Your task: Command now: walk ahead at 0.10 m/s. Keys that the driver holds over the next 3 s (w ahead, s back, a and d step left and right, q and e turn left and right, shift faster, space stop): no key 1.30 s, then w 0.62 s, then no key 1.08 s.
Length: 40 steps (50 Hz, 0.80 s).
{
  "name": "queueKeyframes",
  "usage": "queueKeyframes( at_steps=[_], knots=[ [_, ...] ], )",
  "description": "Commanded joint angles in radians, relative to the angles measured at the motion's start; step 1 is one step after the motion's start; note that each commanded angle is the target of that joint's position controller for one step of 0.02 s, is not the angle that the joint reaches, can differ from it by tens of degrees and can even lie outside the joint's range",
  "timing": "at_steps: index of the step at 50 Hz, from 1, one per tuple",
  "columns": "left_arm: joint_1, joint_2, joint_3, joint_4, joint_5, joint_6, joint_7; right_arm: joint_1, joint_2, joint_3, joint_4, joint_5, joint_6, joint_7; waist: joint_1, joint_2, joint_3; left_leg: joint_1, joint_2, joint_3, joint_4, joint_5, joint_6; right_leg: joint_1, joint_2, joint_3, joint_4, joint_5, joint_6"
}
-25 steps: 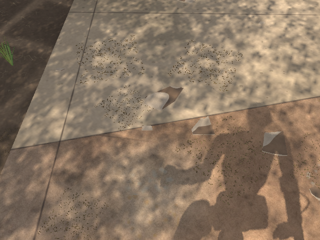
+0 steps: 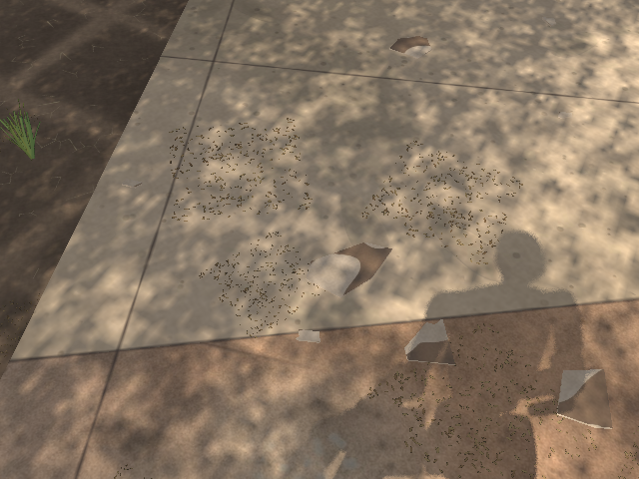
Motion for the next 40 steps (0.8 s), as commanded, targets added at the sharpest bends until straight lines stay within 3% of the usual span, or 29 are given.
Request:
queueKeyframes(
  at_steps=[1, 2, 5, 8, 10, 11, 12, 14, 18, 25, 40],
  knots=[
    [0.06, 0.095, 0.019, -0.023, -0.018, 0.035, 0.014, 0.11, -0.122, -0.015, -0.003, 0.005, 0.011, -0.003, -0.044, 0.126, -0.213, 0.378, 0.307, -0.365, -0.143, 0.258, 0.231, -0.258, -0.061, 0.068, 0.282, -0.152, 0.033],
    [0.04, 0.092, 0.023, -0.024, -0.011, 0.053, 0.023, 0.042, -0.131, -0.016, -0.019, 0.002, 0.014, -0.007, -0.025, 0.11, -0.156, 0.269, 0.283, -0.331, -0.19, 0.111, 0.202, -0.238, -0.08, 0.066, 0.238, -0.098, 0.04],
    [0.067, 0.052, 0.019, 0.001, -0.001, 0.076, 0.04, -0.044, -0.13, -0.018, -0.03, -0.01, 0.032, -0.019, 0.012, 0.159, -0.113, 0.078, 0.201, -0.231, -0.259, -0.111, 0.147, -0.071, -0.077, 0.026, 0.041, 0.052, 0.04],
    [0.104, 0.031, 0.017, 0.038, 0.009, 0.075, 0.031, -0.032, -0.119, -0.015, -0.008, 0.013, 0.042, -0.026, 0.032, 0.142, -0.125, 0.033, 0.156, -0.164, -0.249, -0.273, 0.111, 0.078, -0.046, -0.022, -0.182, 0.296, 0.012],
    [0.074, 0.06, 0.017, 0.025, 0.032, 0.078, 0.025, 0.015, -0.097, -0.008, 0.018, 0.019, 0.045, -0.025, 0.012, 0.091, -0.066, 0.008, 0.116, -0.141, -0.235, -0.434, 0.033, 0.078, -0.089, 0.02, -0.292, 0.313, -0.029],
    [0.048, 0.108, 0.023, 0.014, 0.026, 0.077, 0.028, 0.037, -0.103, -0.012, 0.021, 0.012, 0.047, -0.025, -0.026, 0.028, -0.019, 0.026, 0.075, -0.105, -0.21, -0.423, 0.002, -0.007, -0.121, 0.05, -0.329, 0.179, -0.057],
    [0.031, 0.112, 0.025, 0.026, 0.015, 0.069, 0.026, 0.034, -0.093, -0.012, 0.019, 0.009, 0.049, -0.03, -0.04, -0.056, 0.014, 0.136, 0.031, -0.048, -0.169, -0.331, -0.02, -0.157, -0.113, 0.063, -0.372, 0.007, -0.07],
    [-0.011, 0.074, 0.016, 0.027, 0.017, 0.045, 0.026, 0.047, -0.089, -0.013, 0.033, 0.008, 0.049, -0.036, -0.056, -0.096, 0.023, 0.251, 0.027, -0.037, -0.093, -0.183, -0.013, -0.225, -0.112, 0.068, -0.43, 0.016, -0.037],
    [0.022, 0.064, 0.013, 0.042, 0.008, 0.02, 0.023, 0.07, -0.087, -0.014, 0.065, 0.01, 0.048, -0.033, -0.043, -0.038, -0.008, 0.254, 0.032, -0.036, -0.066, -0.042, 0.007, -0.129, -0.096, 0.047, -0.386, 0.197, -0.019],
    [0.062, 0.056, 0.007, 0.059, 0.004, 0.027, 0.023, 0.075, -0.091, -0.014, 0.098, 0.017, 0.056, -0.03, -0.029, 0.005, -0.039, 0.276, 0.036, -0.033, -0.036, 0.096, 0.004, -0.059, -0.082, 0.026, -0.346, 0.359, -0.026],
    [0.075, 0.034, -0.001, 0.072, 0.005, 0.037, 0.022, 0.078, -0.098, -0.015, 0.149, 0.02, 0.074, -0.043, -0.035, 0.003, -0.012, 0.29, 0.038, -0.035, -0.031, 0.103, -0.007, -0.039, -0.069, 0.009, -0.356, 0.396, -0.025]
  ],
)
